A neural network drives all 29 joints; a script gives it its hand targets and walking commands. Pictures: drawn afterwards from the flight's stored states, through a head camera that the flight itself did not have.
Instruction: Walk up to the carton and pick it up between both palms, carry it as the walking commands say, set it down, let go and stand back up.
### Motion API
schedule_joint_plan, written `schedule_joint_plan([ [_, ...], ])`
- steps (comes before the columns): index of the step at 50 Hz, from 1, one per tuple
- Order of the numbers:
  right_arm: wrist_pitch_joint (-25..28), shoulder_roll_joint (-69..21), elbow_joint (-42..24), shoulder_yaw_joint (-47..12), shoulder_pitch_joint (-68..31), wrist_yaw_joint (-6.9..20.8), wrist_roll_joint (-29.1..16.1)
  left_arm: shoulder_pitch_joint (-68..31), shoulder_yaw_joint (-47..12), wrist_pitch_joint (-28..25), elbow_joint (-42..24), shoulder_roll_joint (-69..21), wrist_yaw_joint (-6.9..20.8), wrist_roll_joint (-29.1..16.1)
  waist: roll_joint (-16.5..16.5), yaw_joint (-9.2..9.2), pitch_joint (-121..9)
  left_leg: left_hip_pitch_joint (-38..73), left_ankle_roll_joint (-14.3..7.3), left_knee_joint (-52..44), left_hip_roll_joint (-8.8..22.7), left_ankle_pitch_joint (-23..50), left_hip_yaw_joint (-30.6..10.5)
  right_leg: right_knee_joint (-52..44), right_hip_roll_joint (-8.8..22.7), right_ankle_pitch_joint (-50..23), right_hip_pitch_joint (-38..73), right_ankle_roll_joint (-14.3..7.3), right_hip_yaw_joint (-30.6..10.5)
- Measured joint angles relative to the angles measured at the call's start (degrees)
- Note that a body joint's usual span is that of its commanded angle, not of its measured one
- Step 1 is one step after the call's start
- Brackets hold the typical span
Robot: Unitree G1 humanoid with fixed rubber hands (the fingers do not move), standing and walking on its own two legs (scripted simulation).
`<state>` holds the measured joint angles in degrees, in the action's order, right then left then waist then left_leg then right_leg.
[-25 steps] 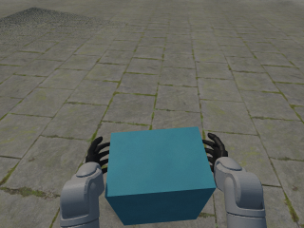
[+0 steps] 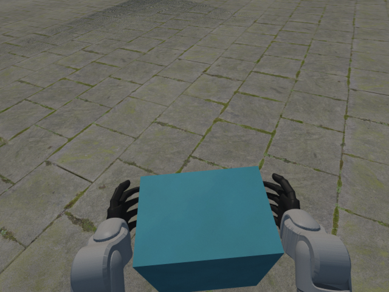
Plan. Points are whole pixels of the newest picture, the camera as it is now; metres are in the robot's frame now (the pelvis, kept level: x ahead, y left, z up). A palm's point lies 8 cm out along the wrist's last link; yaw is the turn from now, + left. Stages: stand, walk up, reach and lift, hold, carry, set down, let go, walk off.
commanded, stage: carry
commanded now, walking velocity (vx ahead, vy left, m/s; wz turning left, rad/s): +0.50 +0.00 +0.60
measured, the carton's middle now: (204, 237) +0.22 +0.00 +0.02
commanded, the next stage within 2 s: none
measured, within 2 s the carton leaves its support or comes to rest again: neither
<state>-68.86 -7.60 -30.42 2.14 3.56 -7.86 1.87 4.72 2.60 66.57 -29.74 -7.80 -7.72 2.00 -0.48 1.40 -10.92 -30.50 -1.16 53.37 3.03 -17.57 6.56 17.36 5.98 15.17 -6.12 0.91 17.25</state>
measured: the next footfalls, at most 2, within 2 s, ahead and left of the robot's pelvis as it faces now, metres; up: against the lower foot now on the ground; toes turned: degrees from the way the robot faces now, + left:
left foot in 0.24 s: +0.29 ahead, +0.12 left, +0.00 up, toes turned +19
right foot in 0.70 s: +0.66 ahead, +0.07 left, +0.00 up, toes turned +35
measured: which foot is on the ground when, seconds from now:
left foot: up 0.00-0.22, down 0.24-0.72, up 0.74-1.00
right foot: down 0.00-0.22, up 0.24-0.68, down 0.70-1.00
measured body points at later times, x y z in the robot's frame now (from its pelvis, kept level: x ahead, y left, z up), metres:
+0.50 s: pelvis +0.30 +0.08 -0.01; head +0.32 +0.09 +0.44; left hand +0.51 +0.29 +0.06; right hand +0.58 -0.01 +0.07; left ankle +0.25 +0.11 -0.75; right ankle +0.38 -0.09 -0.68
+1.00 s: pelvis +0.52 +0.12 +0.00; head +0.54 +0.11 +0.45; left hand +0.63 +0.39 +0.08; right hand +0.81 +0.15 +0.08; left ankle +0.52 +0.24 -0.72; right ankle +0.60 +0.04 -0.75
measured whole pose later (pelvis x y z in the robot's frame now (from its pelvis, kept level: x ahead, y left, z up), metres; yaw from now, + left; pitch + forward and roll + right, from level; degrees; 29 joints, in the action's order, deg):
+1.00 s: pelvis +0.52 +0.12 +0.00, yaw +35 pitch +2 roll +1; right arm -67.4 -7.4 -31.9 1.6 0.8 -7.5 2.6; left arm 2.5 3.6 65.0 -31.8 -7.6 -7.1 1.5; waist -1.3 2.4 -2.4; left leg -27.2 0.2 39.3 2.2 -14.5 7.2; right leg 24.4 8.4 10.9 -14.5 -0.6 19.2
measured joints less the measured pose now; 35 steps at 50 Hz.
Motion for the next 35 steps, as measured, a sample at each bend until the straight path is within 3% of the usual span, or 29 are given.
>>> schedule_joint_plan([
  [5, 1.0, 0.0, -2.2, -1.0, 0.2, 0.0, 0.3, -0.2, 0.6, -0.2, -2.6, 0.0, 0.0, -0.9, 0.5, 1.37, 3.5, -2.9, -0.8, -10.7, 0.5, 5.9, 3.7, -3.6, 2.6, 3.0, 8.3, 2.7, 3.2],
  [9, 1.1, 0.0, -4.4, -1.3, 0.5, 0.0, 0.1, 0.0, 0.3, -0.3, -4.8, 0.0, 0.0, -1.1, 0.9, 0.6, 5.9, -1.1, -2.4, -17.7, -1.6, 9.2, 8.1, -1.4, 5.2, 8.4, 13.7, 5.9, 5.7],
  [11, 1.0, 0.0, -4.9, -1.3, 0.3, 0.0, -0.2, 0.6, 0.2, -0.5, -5.7, -0.1, 0.0, -0.9, 0.9, -0.24, 6.6, 2.4, -3.4, -22.0, -3.9, 10.7, 10.4, 5.3, 7.4, 12.0, 14.4, 7.1, 5.8],
  [13, 1.3, 0.0, -3.4, -1.8, -0.5, 0.0, -0.3, 0.6, 0.9, -0.3, -5.8, 0.0, 0.2, -0.4, 1.7, -2.17, 6.8, 4.8, -7.3, -21.6, -6.0, 7.8, 10.7, 22.4, 10.7, 12.3, 9.9, 6.1, 2.0],
  [14, 1.5, 0.1, -2.0, -1.8, -1.2, -0.1, -0.1, 0.0, 1.2, -0.3, -4.8, 0.1, 0.4, -0.1, 1.6, -3.34, 6.8, 4.2, -8.1, -19.2, -6.5, 5.5, 10.2, 33.8, 10.3, 13.0, 4.6, 5.4, -3.2],
  [16, 1.6, 0.1, 0.2, -1.4, -2.1, -0.1, 0.0, -0.7, 1.5, -0.5, -2.6, 0.1, 0.6, 0.3, 0.9, -4.47, 7.3, 5.3, -7.7, -19.0, -6.8, 3.7, 8.7, 51.5, 6.6, 13.2, -6.3, 4.2, -12.1],
  [18, 1.9, 0.1, 1.0, -0.9, -2.0, -0.1, -0.2, -0.7, 1.1, -1.1, -1.4, 0.1, 0.6, 0.6, 0.5, -5.01, 7.9, 8.4, -7.1, -22.3, -7.4, 3.8, 7.0, 56.3, 4.3, 10.8, -14.4, 3.6, -15.5],
  [22, 3.5, 0.0, 0.0, -0.6, -0.3, 0.0, -0.4, 0.2, 0.2, -2.9, -1.3, 0.0, 0.9, 0.9, 0.6, -4.8, 8.4, 15.5, -6.6, -29.8, -8.1, 4.1, 2.6, 46.4, 3.4, 5.4, -24.3, 4.2, -15.7],
  [29, 4.6, -0.1, -3.3, -0.9, 0.9, 0.3, -0.7, 0.4, -0.5, -3.0, -4.7, 0.0, 0.8, 0.7, 1.5, -2.12, 8.2, 26.2, -4.7, -36.2, -7.7, 1.0, -4.7, 28.0, 1.6, -5.0, -30.1, 4.7, -13.4],
  [34, 3.0, -0.1, -5.3, -0.9, 0.9, 0.4, -0.5, -0.3, -0.6, -1.1, -6.2, 0.1, 0.5, 0.4, 1.5, -2.49, 7.3, 30.4, -3.0, -31.3, -7.7, -5.8, -7.7, 13.7, -1.1, -11.1, -24.1, 3.6, -9.3],
  [35, 2.6, -0.1, -5.6, -0.5, 0.9, 0.4, -0.5, -0.7, -0.9, -0.8, -6.0, 0.1, 0.8, 0.2, 1.4, -2.86, 7.1, 29.6, -2.3, -26.6, -7.8, -7.6, -7.5, 10.9, -0.9, -13.4, -21.3, 1.8, -7.9],
])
